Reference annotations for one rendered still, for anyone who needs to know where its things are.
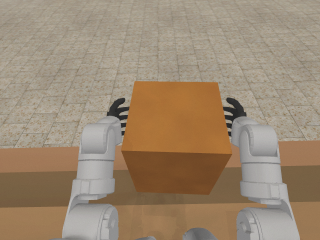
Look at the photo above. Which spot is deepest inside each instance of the robot right forearm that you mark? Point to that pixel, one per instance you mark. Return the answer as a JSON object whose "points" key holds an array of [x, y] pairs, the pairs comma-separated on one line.
{"points": [[261, 170]]}

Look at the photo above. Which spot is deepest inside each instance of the right robot upper arm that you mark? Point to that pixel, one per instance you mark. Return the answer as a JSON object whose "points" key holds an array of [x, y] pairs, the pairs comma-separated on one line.
{"points": [[259, 223]]}

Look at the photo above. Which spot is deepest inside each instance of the robot right hand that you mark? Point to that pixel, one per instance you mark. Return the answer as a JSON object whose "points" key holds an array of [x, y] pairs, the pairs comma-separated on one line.
{"points": [[237, 111]]}

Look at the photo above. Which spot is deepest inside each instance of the right robot thigh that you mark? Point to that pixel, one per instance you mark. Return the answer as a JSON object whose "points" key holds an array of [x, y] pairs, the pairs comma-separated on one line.
{"points": [[198, 233]]}

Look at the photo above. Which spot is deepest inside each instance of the left robot upper arm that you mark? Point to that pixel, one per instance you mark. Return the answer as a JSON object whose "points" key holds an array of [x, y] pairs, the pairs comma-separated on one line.
{"points": [[91, 221]]}

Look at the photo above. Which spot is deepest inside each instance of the robot left hand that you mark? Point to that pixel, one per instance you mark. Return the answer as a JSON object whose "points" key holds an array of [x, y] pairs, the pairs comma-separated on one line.
{"points": [[115, 111]]}

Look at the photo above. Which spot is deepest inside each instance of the robot left forearm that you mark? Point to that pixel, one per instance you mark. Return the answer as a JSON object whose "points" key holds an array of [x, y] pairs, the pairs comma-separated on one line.
{"points": [[97, 147]]}

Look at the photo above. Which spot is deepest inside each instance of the carton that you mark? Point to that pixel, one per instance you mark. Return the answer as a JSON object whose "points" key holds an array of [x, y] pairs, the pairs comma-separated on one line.
{"points": [[176, 139]]}

